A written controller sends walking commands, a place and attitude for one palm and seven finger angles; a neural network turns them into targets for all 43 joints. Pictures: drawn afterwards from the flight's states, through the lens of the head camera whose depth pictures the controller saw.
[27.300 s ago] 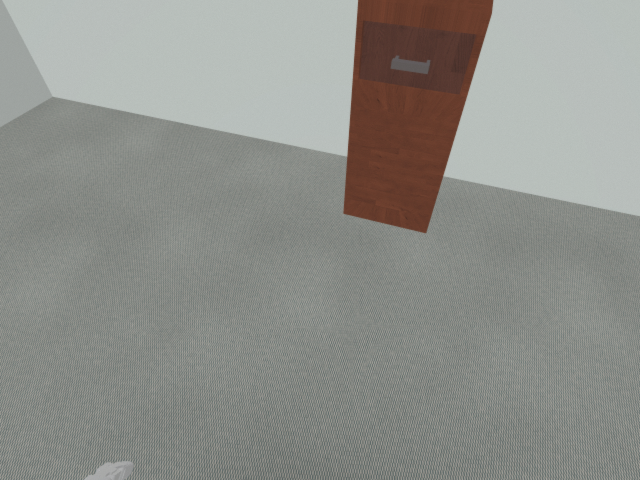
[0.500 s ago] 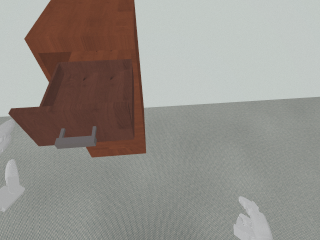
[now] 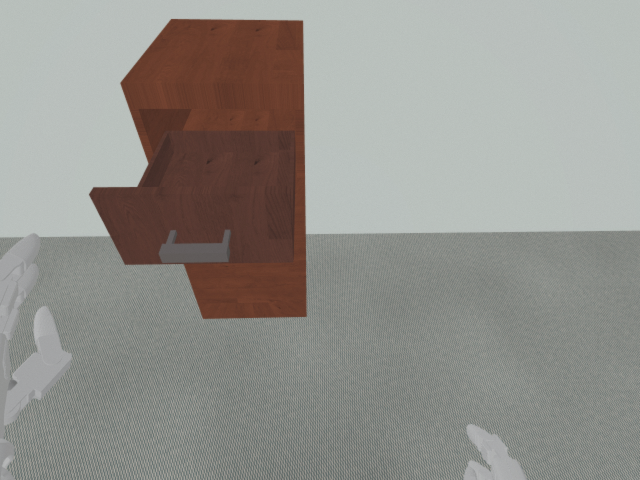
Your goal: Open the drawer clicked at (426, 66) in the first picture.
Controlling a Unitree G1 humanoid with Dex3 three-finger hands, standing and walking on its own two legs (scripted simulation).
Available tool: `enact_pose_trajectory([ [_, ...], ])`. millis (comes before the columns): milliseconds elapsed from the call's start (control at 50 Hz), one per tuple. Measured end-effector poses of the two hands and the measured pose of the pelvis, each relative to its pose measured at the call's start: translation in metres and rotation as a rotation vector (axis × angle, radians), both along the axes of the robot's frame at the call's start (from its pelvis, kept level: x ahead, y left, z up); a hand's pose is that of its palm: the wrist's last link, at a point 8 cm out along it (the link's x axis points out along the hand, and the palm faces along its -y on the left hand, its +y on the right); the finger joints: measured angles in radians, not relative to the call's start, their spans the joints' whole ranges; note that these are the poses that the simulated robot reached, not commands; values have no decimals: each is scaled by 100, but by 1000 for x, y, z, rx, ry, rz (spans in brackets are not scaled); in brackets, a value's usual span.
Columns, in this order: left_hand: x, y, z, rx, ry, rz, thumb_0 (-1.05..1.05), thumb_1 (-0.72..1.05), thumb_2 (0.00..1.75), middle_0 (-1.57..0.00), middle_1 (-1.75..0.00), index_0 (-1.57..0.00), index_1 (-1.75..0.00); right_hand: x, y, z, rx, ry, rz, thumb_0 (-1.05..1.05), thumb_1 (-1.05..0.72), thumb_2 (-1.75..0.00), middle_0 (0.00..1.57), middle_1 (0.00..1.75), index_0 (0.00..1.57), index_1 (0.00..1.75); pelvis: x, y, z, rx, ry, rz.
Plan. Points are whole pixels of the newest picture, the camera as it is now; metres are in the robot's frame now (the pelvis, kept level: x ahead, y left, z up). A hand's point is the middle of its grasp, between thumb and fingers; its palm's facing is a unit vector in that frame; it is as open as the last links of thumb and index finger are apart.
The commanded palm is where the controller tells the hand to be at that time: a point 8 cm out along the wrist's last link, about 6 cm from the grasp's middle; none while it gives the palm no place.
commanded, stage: stop stepping back and stand still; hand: left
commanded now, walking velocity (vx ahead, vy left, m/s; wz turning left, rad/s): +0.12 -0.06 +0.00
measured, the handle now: (197, 244) +0.51 +0.24 -0.03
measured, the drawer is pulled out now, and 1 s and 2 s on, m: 0.30 0.30 0.30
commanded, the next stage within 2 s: let the arm hang, fingers relaxed in 0.62 s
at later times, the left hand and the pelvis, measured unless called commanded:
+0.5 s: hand (96, 341) +0.21 +0.22 +0.15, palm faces +0.34 -0.82 -0.46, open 7.4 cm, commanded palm +0.15 +0.26 +0.18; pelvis +0.02 -0.02 +0.01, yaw +0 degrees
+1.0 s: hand out of the picture +0.08 +0.17 -0.15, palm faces -0.04 -0.98 -0.19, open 7.4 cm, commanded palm none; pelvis +0.00 +0.00 +0.00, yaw +0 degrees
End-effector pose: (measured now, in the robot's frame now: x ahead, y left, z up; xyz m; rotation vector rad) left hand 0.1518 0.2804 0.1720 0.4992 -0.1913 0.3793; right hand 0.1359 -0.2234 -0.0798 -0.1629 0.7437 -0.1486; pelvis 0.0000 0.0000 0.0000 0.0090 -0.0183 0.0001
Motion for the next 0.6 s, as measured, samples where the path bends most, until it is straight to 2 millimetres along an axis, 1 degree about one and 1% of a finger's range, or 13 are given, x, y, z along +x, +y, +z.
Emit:
enact_pose_trajectory([
  [60,0,-9,4,10,13,-16,2,89,90,-21,-30,-21,-30,-12,1,-3,18,28,7,1,-90,-90,20,30,20,30,0,-6,3,1,10,2],
  [100,-1,-18,8,28,8,-35,2,89,90,-21,-30,-21,-30,-17,-1,-7,25,47,16,1,-90,-90,20,30,20,30,1,-12,2,4,16,-5],
  [140,0,-28,12,59,-1,-57,2,89,90,-21,-30,-21,-30,-17,-7,-14,26,61,25,1,-90,-90,21,30,20,30,0,-18,-2,7,19,-12],
  [180,2,-35,14,61,-6,-76,2,89,90,-21,-30,-21,-30,-16,-15,-18,18,87,27,1,-90,-90,21,30,20,30,-1,-21,-2,-14,15,-3],
  [240,7,-39,16,41,-7,-84,2,89,90,-21,-30,-21,-30,-12,-28,-16,3,111,5,1,-90,-90,21,30,20,30,1,-23,2,-14,22,4],
  [320,11,-33,9,28,37,-64,2,88,90,-21,-30,-21,-30,0,-43,-2,-36,90,-31,1,-90,-90,21,30,20,30,9,-23,6,-5,32,-2],
  [400,15,-24,1,13,57,-50,2,88,90,-21,-30,-21,-30,18,-49,8,-90,49,-32,1,-90,-90,20,30,20,30,16,-19,4,-20,26,5],
  [480,20,-19,1,5,62,-41,2,89,90,-21,-30,-21,-30,39,-43,19,-102,15,-6,1,-90,-90,20,30,19,30,20,-17,8,-11,26,-6],
  [540,24,-19,6,16,53,-52,2,89,90,-21,-30,-21,-30,53,-33,24,-87,-22,20,1,-90,-90,20,30,19,30,21,-15,8,-15,28,-7],
  [600,26,-20,10,22,47,-65,2,89,90,-21,-30,-21,-30,63,-21,25,-59,-48,38,1,-90,-90,20,30,19,30,20,-13,9,-19,30,-7],
])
